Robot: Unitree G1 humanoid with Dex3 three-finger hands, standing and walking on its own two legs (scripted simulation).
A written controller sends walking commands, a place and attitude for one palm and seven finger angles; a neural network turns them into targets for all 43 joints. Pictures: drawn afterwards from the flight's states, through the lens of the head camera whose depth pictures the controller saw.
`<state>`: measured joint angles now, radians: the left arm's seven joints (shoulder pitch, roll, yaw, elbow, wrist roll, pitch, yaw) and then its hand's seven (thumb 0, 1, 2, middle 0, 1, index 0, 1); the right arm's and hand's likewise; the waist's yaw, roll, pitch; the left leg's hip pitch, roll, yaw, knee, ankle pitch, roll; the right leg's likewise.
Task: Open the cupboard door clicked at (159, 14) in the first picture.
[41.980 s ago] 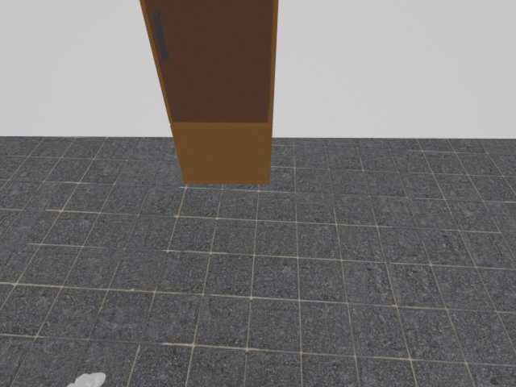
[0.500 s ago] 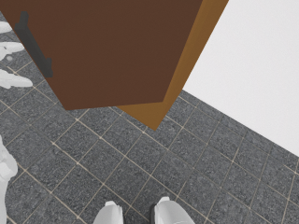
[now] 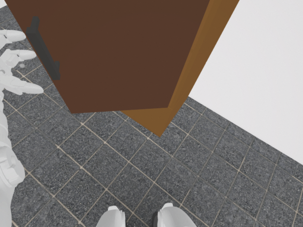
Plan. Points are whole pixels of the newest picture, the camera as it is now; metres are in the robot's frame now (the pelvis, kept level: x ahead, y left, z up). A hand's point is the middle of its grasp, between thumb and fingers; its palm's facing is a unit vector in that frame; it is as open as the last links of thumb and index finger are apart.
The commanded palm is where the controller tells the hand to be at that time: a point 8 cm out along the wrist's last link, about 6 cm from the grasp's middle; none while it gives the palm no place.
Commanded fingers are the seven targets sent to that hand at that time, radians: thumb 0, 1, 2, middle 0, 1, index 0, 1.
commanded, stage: move the hooked fingers beside the handle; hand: left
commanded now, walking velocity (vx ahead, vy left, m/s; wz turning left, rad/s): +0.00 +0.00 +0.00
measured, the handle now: (46, 51) +0.54 +0.24 +0.09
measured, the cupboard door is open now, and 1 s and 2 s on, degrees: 41 41 41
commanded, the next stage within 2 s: slide the fingers in behind the handle in 0.16 s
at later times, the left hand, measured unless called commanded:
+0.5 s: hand (24, 67) +0.48 +0.28 +0.09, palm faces +0.04 -1.00 +0.00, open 14.0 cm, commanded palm +0.47 +0.31 +0.08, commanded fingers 0.00 -0.50 0.30 -0.30 -1.20 -0.30 -1.20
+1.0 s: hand (40, 68) +0.48 +0.24 +0.09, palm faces +0.06 -1.00 -0.01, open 14.0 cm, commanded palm +0.46 +0.28 +0.08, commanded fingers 0.00 -0.50 0.30 -0.30 -1.20 -0.30 -1.20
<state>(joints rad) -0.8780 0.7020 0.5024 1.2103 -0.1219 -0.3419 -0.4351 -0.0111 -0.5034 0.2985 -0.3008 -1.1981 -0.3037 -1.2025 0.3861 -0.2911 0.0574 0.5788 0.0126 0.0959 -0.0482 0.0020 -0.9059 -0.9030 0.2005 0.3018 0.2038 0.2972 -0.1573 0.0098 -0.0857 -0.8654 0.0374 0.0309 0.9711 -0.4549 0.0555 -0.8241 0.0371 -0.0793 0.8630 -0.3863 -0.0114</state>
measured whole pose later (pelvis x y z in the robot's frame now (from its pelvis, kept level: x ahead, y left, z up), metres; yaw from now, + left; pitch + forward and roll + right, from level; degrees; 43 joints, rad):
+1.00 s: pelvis +0.00 +0.00 +0.00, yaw +0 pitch +19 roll -4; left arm -0.86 0.58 0.44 1.17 -0.12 -0.37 -0.33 -0.01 -0.50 0.30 -0.30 -1.20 -0.30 -1.20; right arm 0.40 -0.27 0.05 0.60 0.01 0.09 -0.03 0.00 -0.91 -0.90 0.20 0.30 0.20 0.30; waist -0.15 0.02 -0.09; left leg -0.84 0.03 0.04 0.97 -0.45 0.06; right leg -0.81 0.03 -0.07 0.87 -0.39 -0.01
